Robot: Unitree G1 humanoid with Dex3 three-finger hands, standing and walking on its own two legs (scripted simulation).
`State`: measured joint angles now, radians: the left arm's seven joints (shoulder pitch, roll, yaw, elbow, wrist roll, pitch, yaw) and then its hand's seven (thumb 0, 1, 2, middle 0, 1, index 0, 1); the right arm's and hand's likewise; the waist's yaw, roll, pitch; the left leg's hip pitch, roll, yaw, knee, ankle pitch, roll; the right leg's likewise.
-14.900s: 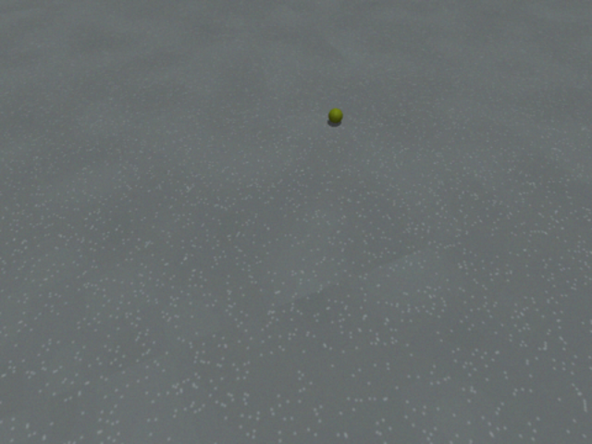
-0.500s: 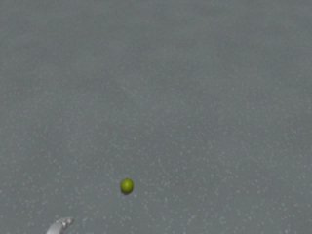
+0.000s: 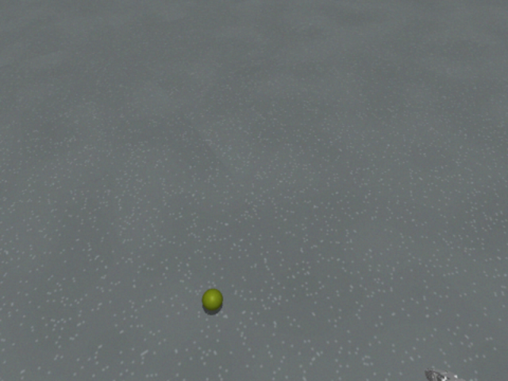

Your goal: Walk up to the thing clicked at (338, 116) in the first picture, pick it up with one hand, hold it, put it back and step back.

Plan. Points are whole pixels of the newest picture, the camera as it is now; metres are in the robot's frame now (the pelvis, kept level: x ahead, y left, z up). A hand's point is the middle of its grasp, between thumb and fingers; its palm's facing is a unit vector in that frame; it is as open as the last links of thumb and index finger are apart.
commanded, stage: stand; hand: left
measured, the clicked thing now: (212, 299) +0.49 +0.22 -0.74
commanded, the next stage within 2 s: rise first in 1.78 s
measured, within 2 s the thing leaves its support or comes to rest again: neither
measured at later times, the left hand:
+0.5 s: hand out of the picture +0.07 +0.25 -0.16, palm faces -0.03 -0.94 -0.33, open 7.4 cm
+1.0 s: hand out of the picture +0.08 +0.25 -0.15, palm faces -0.03 -0.94 -0.34, open 7.4 cm
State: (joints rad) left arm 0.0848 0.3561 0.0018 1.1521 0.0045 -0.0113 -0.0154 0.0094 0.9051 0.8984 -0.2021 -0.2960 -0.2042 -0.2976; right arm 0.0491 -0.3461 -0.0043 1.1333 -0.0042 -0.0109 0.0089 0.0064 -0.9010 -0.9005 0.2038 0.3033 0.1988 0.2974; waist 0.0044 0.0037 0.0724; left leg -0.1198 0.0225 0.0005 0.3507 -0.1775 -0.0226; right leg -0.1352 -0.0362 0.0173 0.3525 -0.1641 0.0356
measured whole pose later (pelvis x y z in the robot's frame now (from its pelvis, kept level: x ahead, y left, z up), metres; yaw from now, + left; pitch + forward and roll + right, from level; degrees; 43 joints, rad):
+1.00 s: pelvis +0.01 +0.00 +0.00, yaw +0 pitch -3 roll +0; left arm 0.11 0.36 -0.01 1.13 0.01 -0.01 -0.01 0.01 0.90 0.90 -0.20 -0.30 -0.20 -0.30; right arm 0.09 -0.35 0.00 1.14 -0.01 -0.01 0.01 0.01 -0.90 -0.90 0.20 0.30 0.20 0.30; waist 0.00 0.00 0.06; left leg -0.11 0.03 -0.01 0.34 -0.18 -0.03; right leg -0.13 -0.03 0.01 0.34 -0.17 0.03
